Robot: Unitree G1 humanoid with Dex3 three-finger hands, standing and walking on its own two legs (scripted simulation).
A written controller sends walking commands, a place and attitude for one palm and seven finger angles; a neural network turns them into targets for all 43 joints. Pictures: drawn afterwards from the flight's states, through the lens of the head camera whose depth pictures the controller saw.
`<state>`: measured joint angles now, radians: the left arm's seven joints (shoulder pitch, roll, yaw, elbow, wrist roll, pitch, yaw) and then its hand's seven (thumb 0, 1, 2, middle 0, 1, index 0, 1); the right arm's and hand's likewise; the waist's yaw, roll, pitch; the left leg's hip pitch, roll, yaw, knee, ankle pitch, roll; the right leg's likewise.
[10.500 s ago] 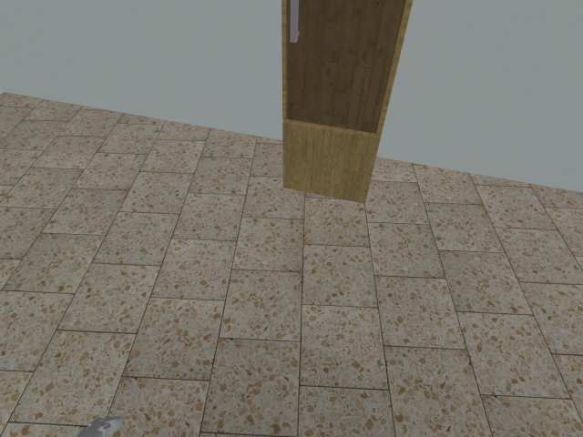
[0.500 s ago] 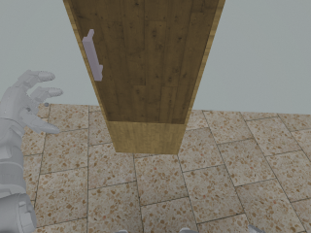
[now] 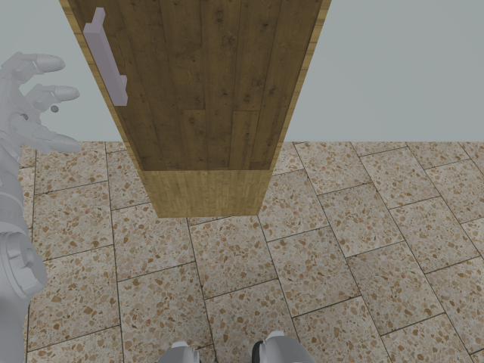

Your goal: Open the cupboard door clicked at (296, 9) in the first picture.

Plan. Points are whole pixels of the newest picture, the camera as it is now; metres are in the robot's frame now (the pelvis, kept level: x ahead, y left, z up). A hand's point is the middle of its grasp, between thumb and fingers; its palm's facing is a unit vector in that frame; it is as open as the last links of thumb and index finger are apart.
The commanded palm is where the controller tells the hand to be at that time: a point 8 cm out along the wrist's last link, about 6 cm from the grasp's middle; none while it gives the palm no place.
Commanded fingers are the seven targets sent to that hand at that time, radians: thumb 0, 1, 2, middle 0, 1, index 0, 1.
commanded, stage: move the hooked fingers beside the handle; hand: left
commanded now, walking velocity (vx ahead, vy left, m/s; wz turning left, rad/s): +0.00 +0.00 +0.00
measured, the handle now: (110, 60) +0.59 +0.19 +0.10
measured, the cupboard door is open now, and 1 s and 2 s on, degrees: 0 0 0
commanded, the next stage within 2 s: slide the fingers in behind the handle in 1.44 s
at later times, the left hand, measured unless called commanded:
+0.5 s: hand (61, 68) +0.55 +0.25 +0.12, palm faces -0.04 -1.00 +0.01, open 14.0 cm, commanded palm +0.53 +0.30 +0.10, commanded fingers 0.00 -0.50 0.30 -0.30 -1.20 -0.30 -1.20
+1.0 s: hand (58, 82) +0.54 +0.26 +0.10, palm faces -0.04 -1.00 +0.01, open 14.0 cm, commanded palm +0.53 +0.30 +0.10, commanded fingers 0.00 -0.50 0.30 -0.30 -1.20 -0.30 -1.20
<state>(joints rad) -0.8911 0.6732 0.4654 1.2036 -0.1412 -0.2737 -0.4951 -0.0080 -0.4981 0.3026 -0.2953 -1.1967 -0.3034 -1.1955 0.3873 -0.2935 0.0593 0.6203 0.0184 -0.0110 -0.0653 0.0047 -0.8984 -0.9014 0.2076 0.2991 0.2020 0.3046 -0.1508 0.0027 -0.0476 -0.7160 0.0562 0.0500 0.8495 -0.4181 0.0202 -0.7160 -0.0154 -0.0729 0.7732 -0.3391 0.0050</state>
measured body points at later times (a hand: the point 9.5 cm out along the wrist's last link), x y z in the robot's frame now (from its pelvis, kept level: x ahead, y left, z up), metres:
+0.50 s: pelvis +0.01 +0.01 -0.01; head +0.16 +0.03 +0.42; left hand +0.55 +0.31 +0.12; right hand -0.04 -0.26 -0.10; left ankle -0.01 +0.10 -0.70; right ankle +0.01 -0.13 -0.70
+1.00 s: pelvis +0.02 +0.01 -0.01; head +0.16 +0.04 +0.42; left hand +0.54 +0.31 +0.10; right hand -0.01 -0.26 -0.10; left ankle -0.01 +0.10 -0.70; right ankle +0.01 -0.13 -0.70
